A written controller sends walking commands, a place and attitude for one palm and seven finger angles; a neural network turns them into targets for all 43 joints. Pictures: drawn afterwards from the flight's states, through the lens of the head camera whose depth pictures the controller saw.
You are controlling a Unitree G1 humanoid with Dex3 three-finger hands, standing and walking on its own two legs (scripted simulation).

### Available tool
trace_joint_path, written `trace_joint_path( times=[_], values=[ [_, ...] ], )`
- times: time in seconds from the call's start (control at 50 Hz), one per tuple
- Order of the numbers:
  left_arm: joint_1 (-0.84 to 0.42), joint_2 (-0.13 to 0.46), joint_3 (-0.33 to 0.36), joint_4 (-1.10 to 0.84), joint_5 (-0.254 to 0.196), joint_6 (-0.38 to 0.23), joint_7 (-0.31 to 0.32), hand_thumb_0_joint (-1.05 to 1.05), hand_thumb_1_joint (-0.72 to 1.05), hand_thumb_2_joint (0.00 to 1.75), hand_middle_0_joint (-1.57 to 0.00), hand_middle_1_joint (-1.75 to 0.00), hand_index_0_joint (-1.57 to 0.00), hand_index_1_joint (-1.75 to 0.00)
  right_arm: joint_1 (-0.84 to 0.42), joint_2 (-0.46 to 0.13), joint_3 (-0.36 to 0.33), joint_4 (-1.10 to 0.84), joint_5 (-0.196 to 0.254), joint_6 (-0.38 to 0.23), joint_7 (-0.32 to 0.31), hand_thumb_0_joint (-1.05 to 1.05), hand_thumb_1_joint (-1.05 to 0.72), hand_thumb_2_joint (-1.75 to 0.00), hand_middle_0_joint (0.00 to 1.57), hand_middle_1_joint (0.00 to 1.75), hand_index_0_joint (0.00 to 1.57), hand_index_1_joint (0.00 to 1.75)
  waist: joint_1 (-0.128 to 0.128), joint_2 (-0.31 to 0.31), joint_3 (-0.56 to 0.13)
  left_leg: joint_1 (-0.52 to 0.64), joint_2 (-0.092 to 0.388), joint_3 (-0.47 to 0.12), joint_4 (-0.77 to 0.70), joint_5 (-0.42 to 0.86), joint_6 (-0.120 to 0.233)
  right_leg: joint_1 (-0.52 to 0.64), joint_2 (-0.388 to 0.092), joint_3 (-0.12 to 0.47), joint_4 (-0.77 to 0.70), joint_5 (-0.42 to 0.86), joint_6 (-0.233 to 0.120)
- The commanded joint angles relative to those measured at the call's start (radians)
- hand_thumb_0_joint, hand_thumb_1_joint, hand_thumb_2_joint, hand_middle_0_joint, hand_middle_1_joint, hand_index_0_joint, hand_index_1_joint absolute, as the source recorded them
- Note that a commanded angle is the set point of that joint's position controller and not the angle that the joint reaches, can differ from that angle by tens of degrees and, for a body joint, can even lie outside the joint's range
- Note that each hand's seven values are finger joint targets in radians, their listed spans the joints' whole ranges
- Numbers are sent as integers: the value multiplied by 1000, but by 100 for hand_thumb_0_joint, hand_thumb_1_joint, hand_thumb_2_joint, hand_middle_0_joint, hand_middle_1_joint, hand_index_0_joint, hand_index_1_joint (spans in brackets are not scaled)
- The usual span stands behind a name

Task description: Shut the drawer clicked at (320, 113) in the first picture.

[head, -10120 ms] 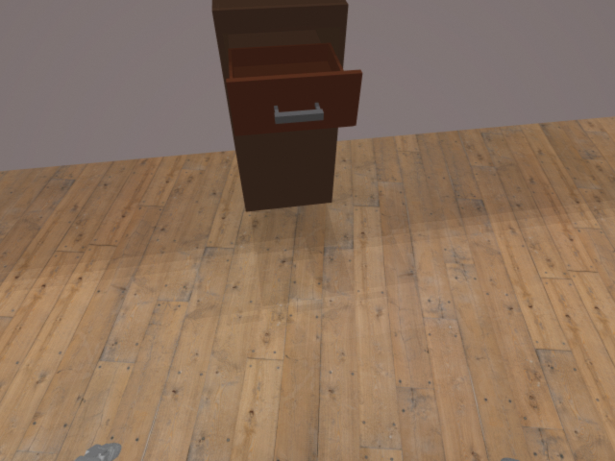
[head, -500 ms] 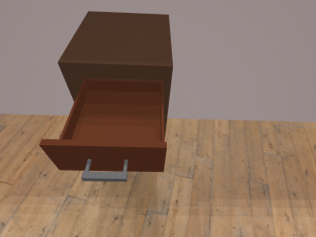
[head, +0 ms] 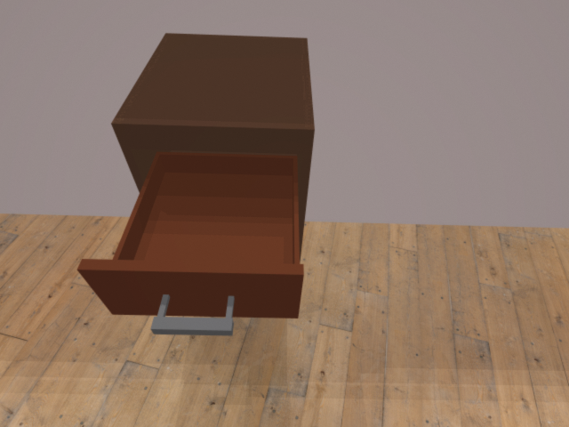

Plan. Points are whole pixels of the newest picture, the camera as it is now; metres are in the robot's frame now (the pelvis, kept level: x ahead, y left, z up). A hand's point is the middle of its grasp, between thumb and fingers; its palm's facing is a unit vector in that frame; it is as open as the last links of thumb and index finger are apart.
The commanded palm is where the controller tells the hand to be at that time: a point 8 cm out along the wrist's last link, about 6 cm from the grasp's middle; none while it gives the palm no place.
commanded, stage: look again from close up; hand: left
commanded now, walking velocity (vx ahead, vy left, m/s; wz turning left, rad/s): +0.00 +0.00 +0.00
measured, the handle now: (195, 313) +0.30 +0.17 -0.08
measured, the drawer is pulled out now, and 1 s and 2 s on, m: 0.29 0.29 0.29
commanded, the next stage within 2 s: raise the hand and make a fist in 0.12 s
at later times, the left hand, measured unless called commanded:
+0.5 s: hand (191, 387) +0.17 +0.13 +0.00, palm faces +0.08 -1.00 +0.00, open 6.7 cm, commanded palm +0.09 +0.20 -0.05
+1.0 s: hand (185, 418) +0.14 +0.14 -0.03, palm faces +0.05 -1.00 -0.04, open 4.1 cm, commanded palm +0.09 +0.20 -0.02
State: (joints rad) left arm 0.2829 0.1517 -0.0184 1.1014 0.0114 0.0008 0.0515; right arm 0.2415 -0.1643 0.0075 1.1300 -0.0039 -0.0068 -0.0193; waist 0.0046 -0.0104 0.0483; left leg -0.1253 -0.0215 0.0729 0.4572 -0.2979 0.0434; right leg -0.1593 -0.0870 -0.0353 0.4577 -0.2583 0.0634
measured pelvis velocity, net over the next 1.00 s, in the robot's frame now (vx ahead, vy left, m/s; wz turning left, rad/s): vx -0.04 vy -0.06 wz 0.05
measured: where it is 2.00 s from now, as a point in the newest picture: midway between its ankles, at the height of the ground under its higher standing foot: outside the picture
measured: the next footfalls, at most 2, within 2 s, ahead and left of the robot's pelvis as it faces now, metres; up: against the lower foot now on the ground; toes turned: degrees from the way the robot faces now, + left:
none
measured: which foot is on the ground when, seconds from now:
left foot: down 0.00-1.00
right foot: down 0.00-1.00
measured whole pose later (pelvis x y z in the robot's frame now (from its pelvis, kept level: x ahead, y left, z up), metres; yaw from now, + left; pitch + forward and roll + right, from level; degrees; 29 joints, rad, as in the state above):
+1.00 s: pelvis -0.04 -0.06 -0.08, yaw +3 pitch +13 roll -1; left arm 0.50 0.21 0.19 -0.06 -0.29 -0.33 -0.31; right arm 0.24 -0.17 0.00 0.58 0.04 -0.24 -0.06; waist 0.00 0.03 -0.12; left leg -0.82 0.05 -0.03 1.10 -0.51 -0.04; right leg -0.82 -0.04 -0.12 1.08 -0.49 -0.04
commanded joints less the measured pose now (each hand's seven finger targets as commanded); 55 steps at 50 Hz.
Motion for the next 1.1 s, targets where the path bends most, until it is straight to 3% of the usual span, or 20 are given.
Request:
trace_joint_path(
  times=[0.0,0.18,0.2,0.22,0.24,0.26,0.28,0.32,0.34,0.38,0.42,0.46,0.54,0.64,0.66,0.72,0.8,0.88,0.96,1.08],
  values=[
    [72,107,23,-24,5,-9,3,0,90,90,-20,-30,-20,-30,58,-109,-24,-20,2,-11,-5,0,-90,-90,20,30,20,30,-4,11,17,-34,119,-107,-98,251,-1,-13,-37,37,-55,173,-58],
    [83,96,24,-18,4,-9,3,0,90,90,-20,-30,-20,-30,77,-97,-23,-11,3,-11,-6,0,-90,-90,20,30,20,30,-1,16,30,-44,120,-111,-105,235,-1,-14,-36,32,-66,156,-59],
    [93,130,23,4,15,-32,33,0,90,90,-20,-30,-20,-30,37,-123,-17,-91,5,-28,-5,0,-90,-90,20,30,20,30,3,-38,57,-137,141,-105,65,501,-36,-32,-62,61,-15,458,-64],
    [-614,320,158,-1588,-181,-245,28,0,90,90,-22,-32,-22,-32,51,-268,-46,-428,53,-181,-40,0,-90,-90,20,30,20,30,-79,200,-470,196,59,-116,-40,589,-63,27,51,-34,58,396,-83],
    [-134,242,116,-1309,-93,-180,72,0,90,90,-24,-34,-24,-34,-32,-178,-22,-371,31,-274,-70,0,-90,-90,20,30,20,30,5,308,-458,241,105,-103,-55,706,-75,-55,72,-35,142,125,-100],
    [136,19,0,-1150,-132,-42,101,0,90,90,-26,-37,-26,-37,-37,-139,-40,-370,49,-311,-56,0,-90,-90,20,30,20,30,-30,223,-264,76,97,-117,-88,650,-109,-167,71,-71,185,-44,-77],
    [106,-87,-82,-1158,-155,-43,77,0,90,90,-28,-39,-28,-39,3,-164,-44,-341,48,-326,-46,0,-90,-90,20,30,20,30,-48,128,-130,-9,82,-112,-57,510,-89,-206,68,-65,159,-39,-70],
    [81,13,20,-1171,-138,-141,47,0,90,90,-32,-43,-32,-43,-22,-206,-71,-435,15,-355,-30,0,-90,-90,20,30,20,30,-62,27,-45,-191,40,-124,64,226,-57,-263,73,-94,89,17,-77],
    [194,-3,45,-1098,-146,-203,15,0,90,90,-34,-45,-34,-45,-35,-205,-79,-474,4,-356,-23,0,-90,-90,20,30,20,30,-42,-115,-48,-280,36,-126,109,145,-52,-296,80,-109,116,-11,-78],
    [393,-77,32,-995,-164,-348,-80,0,90,90,-38,-50,-38,-50,-71,-187,-89,-555,4,-360,3,0,-90,-90,20,30,20,30,16,-239,-99,-404,24,-94,198,67,-59,-363,94,-120,224,-85,-82],
    [425,-34,110,-994,-213,-520,-201,0,90,90,-42,-54,-42,-54,-113,-186,-107,-607,5,-357,25,0,-90,-90,20,30,20,30,46,-217,-128,-549,9,-61,309,-29,-66,-456,85,-89,324,-151,-89],
    [411,89,244,-962,-225,-651,-296,0,90,90,-46,-58,-46,-58,-132,-193,-123,-654,12,-349,41,0,-90,-90,20,30,20,30,61,-78,-150,-635,-5,-39,402,-83,-69,-500,69,-40,394,-191,-106],
    [290,131,248,-1196,-264,-571,-317,0,90,90,-54,-67,-54,-67,-170,-186,-108,-808,41,-306,15,0,-90,-90,20,30,20,30,66,2,-293,-708,-26,-9,473,-166,-36,-483,59,51,412,-305,-92],
    [115,155,232,-1498,-259,-606,-248,0,90,90,-64,-78,-64,-78,-76,-160,-90,-806,33,-297,-25,0,-90,-90,20,30,20,30,-9,84,-353,-688,7,-52,566,-130,-16,-544,66,101,410,-310,-89],
    [42,159,204,-1538,-258,-622,-257,0,90,90,-66,-80,-66,-80,-63,-167,-82,-795,29,-302,-30,0,-90,-90,20,30,20,30,-45,58,-352,-698,13,-60,592,-132,-12,-571,71,103,414,-307,-84],
    [72,159,190,-1432,-274,-607,-325,0,90,90,-72,-86,-72,-86,-52,-177,-76,-749,34,-324,-44,0,-90,-90,20,30,20,30,-64,30,-330,-727,21,-75,624,-105,-11,-562,71,108,410,-248,-77],
    [159,200,257,-1312,-307,-467,-412,0,90,90,-80,-95,-80,-95,-80,-177,-75,-740,55,-321,-54,0,-90,-90,20,30,20,30,-26,0,-353,-739,15,-76,605,-84,-14,-472,53,131,365,-240,-64],
    [272,195,326,-1326,-335,-366,-389,0,90,90,-88,-104,-88,-104,-109,-150,-76,-751,54,-300,-55,0,-90,-90,20,30,20,30,21,-45,-392,-710,8,-83,556,-13,-19,-366,40,115,358,-118,-49],
    [330,189,349,-1361,-328,-408,-325,0,90,90,-96,-112,-96,-112,-126,-132,-84,-736,43,-296,-48,0,-90,-90,20,30,20,30,34,-79,-356,-693,11,-91,525,20,-25,-355,43,85,377,-46,-49],
    [361,121,229,-1434,-299,-498,-319,0,90,90,-108,-125,-108,-125,-102,-149,-88,-743,40,-311,-35,0,-90,-90,20,30,20,30,1,-19,-312,-643,8,-85,498,-1,-18,-453,62,33,393,-118,-67]
  ],
)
